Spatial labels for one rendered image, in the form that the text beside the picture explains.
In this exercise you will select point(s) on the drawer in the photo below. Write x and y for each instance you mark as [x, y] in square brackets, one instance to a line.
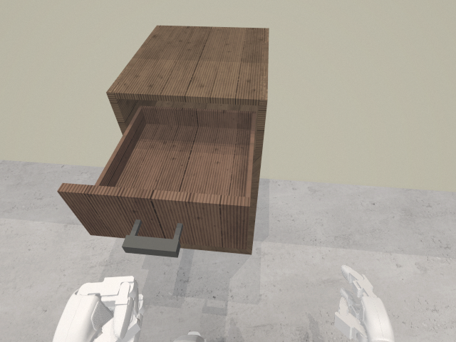
[174, 165]

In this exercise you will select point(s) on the cabinet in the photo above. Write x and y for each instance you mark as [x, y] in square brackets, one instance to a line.
[204, 67]

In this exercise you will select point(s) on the robot right hand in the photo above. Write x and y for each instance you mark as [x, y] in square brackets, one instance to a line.
[368, 320]

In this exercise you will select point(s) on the handle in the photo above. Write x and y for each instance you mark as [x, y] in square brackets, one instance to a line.
[151, 245]

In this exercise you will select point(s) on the robot left hand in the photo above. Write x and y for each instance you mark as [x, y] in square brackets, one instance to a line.
[111, 306]

